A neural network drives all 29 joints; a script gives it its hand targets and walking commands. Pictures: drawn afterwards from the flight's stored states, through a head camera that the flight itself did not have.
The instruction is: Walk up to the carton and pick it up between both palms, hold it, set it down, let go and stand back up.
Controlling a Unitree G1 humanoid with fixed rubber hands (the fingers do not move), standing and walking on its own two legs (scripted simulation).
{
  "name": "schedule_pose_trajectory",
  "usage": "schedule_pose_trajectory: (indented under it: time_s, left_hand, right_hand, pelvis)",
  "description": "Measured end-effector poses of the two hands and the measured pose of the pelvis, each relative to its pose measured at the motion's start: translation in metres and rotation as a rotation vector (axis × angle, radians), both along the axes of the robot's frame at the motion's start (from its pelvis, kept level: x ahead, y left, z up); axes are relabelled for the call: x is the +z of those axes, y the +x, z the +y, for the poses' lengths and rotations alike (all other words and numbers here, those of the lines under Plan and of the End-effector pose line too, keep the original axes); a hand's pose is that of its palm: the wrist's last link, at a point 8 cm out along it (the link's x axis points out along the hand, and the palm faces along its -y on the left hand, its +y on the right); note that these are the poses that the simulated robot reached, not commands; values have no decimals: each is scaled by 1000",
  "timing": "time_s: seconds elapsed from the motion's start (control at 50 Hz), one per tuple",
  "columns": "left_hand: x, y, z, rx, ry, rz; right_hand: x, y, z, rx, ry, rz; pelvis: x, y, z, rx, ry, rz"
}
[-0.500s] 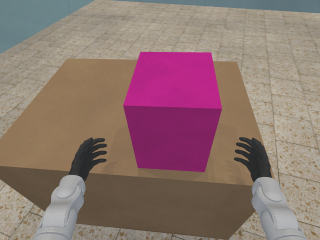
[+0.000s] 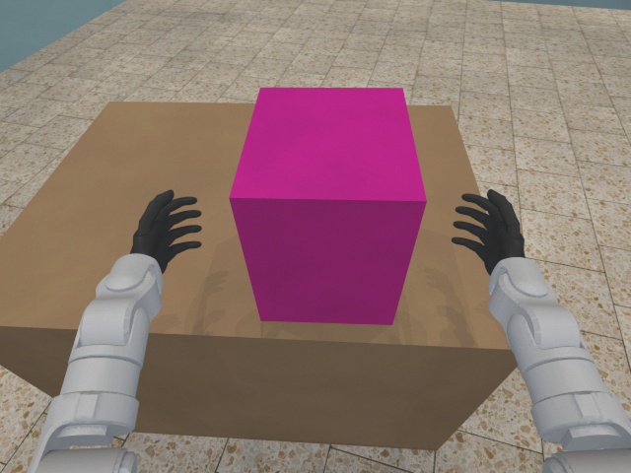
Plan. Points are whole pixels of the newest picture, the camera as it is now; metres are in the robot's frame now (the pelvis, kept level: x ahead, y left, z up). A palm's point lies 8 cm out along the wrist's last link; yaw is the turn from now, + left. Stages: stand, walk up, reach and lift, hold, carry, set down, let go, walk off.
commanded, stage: reach and lift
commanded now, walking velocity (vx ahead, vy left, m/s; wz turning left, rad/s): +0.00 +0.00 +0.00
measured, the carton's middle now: (328, 209) +0.51 -0.01 +0.04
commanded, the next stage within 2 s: none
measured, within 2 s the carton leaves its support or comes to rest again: neither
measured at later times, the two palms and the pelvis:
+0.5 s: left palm (148, 190) +0.42 +0.22 +0.16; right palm (507, 188) +0.41 -0.22 +0.16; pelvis -0.01 +0.00 +0.00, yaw +1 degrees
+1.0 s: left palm (147, 138) +0.46 +0.21 +0.21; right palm (507, 132) +0.45 -0.21 +0.21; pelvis -0.01 +0.00 +0.00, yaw +1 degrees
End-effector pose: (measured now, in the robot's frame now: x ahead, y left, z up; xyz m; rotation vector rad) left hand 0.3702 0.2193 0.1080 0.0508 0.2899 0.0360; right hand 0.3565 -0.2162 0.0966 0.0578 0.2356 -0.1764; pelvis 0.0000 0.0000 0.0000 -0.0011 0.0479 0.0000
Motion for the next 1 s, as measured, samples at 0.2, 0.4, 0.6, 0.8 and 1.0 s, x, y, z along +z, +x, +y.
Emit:
schedule_pose_trajectory:
  time_s: [0.2,0.4,0.6,0.8,1.0]
  left_hand:
    - [27,22,-2,-4,11,-8]
    - [43,42,-2,16,5,4]
    - [68,60,-4,27,21,-9]
    - [86,78,-7,41,26,-16]
    - [103,93,-7,56,19,-30]
  right_hand:
    - [27,21,-4,3,-2,-3]
    - [49,40,-5,11,-8,12]
    - [72,61,1,8,1,17]
    - [96,78,2,-8,-1,20]
    - [117,91,2,-14,2,18]
  pelvis:
    - [0,-1,0,8,-5,12]
    - [-1,-6,-1,10,-9,48]
    - [-2,-9,0,19,-15,82]
    - [-4,-10,1,24,-21,129]
    - [-5,-10,0,27,-25,179]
